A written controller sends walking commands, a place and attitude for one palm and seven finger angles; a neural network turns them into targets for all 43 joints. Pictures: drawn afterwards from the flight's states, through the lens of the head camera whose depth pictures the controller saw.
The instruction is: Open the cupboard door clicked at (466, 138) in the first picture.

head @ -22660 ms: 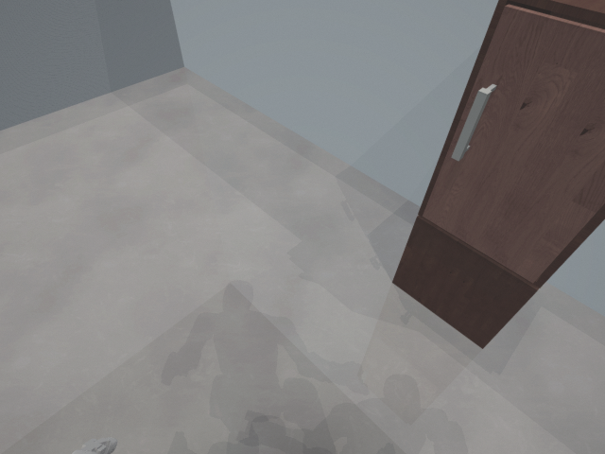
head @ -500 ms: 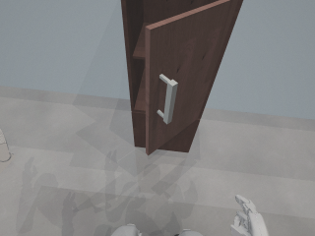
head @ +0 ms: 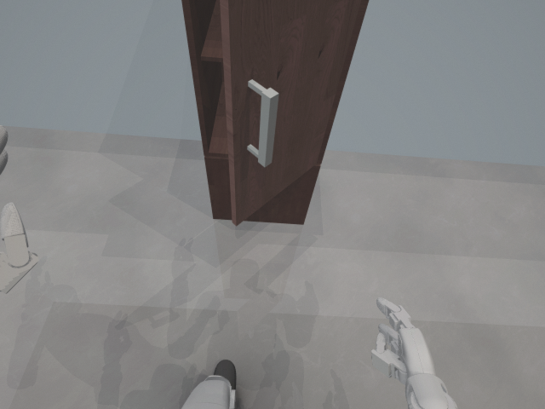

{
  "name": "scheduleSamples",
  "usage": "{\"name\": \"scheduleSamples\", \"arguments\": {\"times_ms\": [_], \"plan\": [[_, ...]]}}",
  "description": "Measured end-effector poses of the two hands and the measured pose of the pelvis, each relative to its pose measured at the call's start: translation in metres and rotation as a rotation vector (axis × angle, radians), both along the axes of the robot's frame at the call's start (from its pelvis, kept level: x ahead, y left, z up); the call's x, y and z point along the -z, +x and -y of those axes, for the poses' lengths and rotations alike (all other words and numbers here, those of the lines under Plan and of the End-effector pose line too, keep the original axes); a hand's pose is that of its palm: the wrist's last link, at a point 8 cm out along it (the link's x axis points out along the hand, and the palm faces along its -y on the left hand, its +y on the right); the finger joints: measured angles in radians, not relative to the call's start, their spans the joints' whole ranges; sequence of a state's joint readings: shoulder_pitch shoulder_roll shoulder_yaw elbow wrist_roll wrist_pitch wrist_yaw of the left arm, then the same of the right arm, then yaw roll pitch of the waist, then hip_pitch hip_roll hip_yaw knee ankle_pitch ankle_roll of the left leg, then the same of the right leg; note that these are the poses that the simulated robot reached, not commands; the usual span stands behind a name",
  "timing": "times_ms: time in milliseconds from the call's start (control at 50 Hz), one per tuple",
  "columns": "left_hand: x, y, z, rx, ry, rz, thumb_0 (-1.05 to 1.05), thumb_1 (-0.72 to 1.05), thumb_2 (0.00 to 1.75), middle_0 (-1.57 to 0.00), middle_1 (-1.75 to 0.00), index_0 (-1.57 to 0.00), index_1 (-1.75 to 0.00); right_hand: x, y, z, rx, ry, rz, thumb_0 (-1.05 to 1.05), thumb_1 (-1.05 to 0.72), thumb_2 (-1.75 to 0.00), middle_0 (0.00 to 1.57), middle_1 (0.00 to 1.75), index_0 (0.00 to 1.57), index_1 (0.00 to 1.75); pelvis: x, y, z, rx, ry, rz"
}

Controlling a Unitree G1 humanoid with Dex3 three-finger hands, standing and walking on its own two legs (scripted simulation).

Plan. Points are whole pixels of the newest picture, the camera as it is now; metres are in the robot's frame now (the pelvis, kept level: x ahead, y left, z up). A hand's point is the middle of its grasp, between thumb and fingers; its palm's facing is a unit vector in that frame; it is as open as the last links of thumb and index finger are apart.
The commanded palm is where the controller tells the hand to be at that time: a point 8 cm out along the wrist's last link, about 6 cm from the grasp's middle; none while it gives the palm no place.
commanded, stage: stop stepping back and stand still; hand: left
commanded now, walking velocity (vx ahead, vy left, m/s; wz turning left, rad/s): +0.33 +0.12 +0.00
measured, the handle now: (259, 126) +0.59 +0.09 +0.03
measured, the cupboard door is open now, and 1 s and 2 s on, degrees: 47 47 47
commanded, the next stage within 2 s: let the arm hang, fingers relaxed in 0.70 s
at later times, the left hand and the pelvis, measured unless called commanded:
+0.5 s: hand out of the picture +0.14 +0.28 +0.16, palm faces +0.50 -0.78 -0.38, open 7.4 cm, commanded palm +0.09 +0.30 +0.19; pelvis -0.04 +0.00 +0.00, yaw +2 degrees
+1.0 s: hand out of the picture +0.06 +0.23 -0.10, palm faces +0.06 -0.93 -0.37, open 7.4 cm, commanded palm none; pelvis -0.07 -0.01 +0.00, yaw +4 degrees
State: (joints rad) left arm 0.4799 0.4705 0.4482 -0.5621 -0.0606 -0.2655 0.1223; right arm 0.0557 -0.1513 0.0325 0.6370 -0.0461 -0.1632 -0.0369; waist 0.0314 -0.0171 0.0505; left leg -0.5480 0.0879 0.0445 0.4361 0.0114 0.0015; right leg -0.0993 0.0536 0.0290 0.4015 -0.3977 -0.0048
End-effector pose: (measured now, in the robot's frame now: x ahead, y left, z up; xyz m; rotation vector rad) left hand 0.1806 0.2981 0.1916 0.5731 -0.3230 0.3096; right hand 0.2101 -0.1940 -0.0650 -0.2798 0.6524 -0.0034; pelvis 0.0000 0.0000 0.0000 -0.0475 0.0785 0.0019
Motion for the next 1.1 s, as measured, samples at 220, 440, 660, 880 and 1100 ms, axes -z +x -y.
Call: {"name": "scheduleSamples", "arguments": {"times_ms": [220,440,660,880,1100], "plan": [[0.005,-0.041,-0.007,-0.035,0.002,-0.087,0.01,0.89,0.90,-0.21,-0.31,-0.22,-0.30,-0.007,-0.093,0.059,0.187,-0.100,-0.055,0.01,-0.91,-0.90,0.20,0.30,0.21,0.30,-0.004,-0.019,0.003,-0.023,0.030,0.053],[0.014,-0.088,-0.008,-0.126,-0.089,-0.008,0.01,0.89,0.90,-0.21,-0.31,-0.22,-0.30,0.009,-0.126,0.061,0.182,-0.098,-0.082,0.02,-0.91,-0.90,0.20,0.30,0.21,0.30,0.000,-0.036,0.002,-0.049,-0.005,0.110],[-0.009,-0.090,0.014,-0.084,-0.021,-0.038,0.02,0.89,0.90,-0.20,-0.31,-0.21,-0.30,-0.004,-0.111,0.020,0.087,0.055,0.028,0.01,-0.91,-0.90,0.20,0.30,0.21,0.30,-0.010,-0.058,0.014,-0.040,0.036,0.090],[0.090,-0.079,-0.018,-0.216,-0.169,-0.415,0.00,0.89,0.90,-0.20,-0.30,-0.21,-0.30,0.026,-0.109,0.053,0.057,-0.009,-0.136,0.01,-0.91,-0.90,0.20,0.30,0.21,0.30,-0.006,-0.057,0.004,-0.055,0.036,0.080],[0.327,-0.222,0.083,-0.226,-0.582,-1.504,0.01,0.91,0.90,-0.20,-0.30,-0.20,-0.30,0.043,-0.198,0.098,0.178,-0.113,-0.482,0.01,-0.91,-0.90,0.20,0.30,0.20,0.30,-0.005,-0.070,0.014,-0.076,0.035,0.123]]}}
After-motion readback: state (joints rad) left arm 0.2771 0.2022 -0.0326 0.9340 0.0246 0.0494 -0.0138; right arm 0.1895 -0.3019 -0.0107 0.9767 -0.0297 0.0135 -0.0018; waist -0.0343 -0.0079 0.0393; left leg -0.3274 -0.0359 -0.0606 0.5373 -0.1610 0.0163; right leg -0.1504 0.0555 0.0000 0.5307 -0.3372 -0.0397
